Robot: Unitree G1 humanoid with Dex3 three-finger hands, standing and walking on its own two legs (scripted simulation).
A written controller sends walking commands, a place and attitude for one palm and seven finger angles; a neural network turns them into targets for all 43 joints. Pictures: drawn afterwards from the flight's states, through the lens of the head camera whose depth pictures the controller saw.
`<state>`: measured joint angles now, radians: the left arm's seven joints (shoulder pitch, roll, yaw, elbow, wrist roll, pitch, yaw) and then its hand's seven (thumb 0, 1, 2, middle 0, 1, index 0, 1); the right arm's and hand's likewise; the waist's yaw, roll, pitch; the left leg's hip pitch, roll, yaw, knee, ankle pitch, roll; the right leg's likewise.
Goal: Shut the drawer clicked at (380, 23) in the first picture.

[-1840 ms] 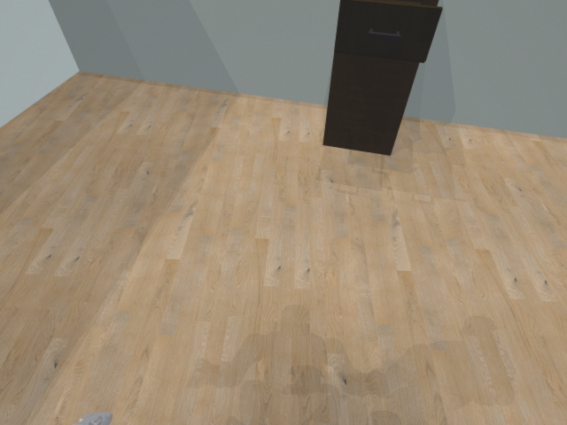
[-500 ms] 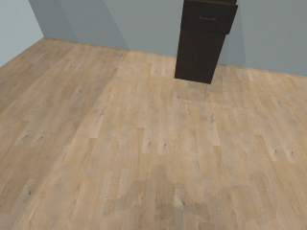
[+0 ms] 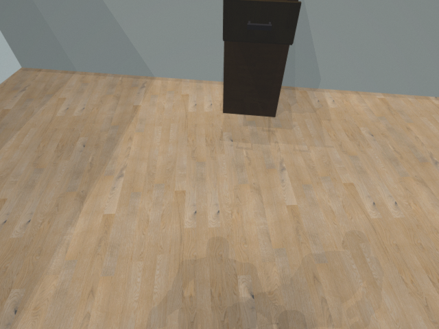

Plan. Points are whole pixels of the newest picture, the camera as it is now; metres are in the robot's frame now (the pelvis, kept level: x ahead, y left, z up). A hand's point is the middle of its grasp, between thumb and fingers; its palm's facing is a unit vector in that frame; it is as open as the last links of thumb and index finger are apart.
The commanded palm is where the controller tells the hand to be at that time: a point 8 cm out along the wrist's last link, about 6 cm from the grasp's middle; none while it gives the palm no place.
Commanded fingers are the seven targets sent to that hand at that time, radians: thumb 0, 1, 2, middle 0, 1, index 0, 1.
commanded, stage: walk to a spot facing it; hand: left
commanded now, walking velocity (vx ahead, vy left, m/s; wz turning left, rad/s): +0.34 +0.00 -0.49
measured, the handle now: (259, 25) +1.37 -0.08 +0.00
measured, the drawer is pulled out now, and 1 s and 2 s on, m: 0.30 0.30 0.30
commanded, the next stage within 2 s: turn to face it in 1.70 s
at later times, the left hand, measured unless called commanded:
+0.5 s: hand out of the picture +0.15 +0.22 -0.19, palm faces -0.09 -0.98 -0.18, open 7.4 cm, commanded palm none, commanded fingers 0.00 0.90 0.90 -0.20 -0.30 -0.20 -0.30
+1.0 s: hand (212, 175) +0.58 +0.07 -0.16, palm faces -0.44 -0.88 -0.19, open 7.4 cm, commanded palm none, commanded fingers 0.00 0.90 0.90 -0.20 -0.30 -0.20 -0.30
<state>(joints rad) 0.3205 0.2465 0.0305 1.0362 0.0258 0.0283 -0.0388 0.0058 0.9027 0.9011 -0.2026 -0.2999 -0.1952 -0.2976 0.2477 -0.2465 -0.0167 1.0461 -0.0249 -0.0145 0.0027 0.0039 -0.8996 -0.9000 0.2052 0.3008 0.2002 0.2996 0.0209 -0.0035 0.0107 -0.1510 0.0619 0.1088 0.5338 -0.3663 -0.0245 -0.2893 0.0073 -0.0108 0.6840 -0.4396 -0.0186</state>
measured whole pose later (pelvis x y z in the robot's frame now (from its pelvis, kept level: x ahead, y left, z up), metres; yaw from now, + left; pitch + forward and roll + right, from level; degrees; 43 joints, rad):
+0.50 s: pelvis +0.19 +0.03 -0.01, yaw -12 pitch +0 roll -1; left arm 0.43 0.19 0.06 1.08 0.02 -0.03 0.00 0.01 0.90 0.90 -0.21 -0.30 -0.20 -0.30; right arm 0.08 -0.16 -0.03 0.92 -0.03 -0.07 0.01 0.00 -0.90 -0.90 0.20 0.30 0.20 0.30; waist 0.05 -0.04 0.06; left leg -0.44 0.08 0.12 0.65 -0.20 0.03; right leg -0.15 0.02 0.10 0.84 -0.52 -0.03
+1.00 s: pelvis +0.38 -0.03 -0.01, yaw -23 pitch +0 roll +0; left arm 0.08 0.19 0.05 0.95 0.03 -0.06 -0.03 0.00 0.91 0.90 -0.20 -0.30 -0.19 -0.30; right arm 0.44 -0.18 -0.04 1.14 -0.02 -0.02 0.00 0.01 -0.91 -0.90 0.20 0.30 0.20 0.30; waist -0.06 0.01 0.08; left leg -0.22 0.14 0.18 0.99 -0.50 -0.03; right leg -0.37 -0.04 -0.13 0.63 -0.25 -0.05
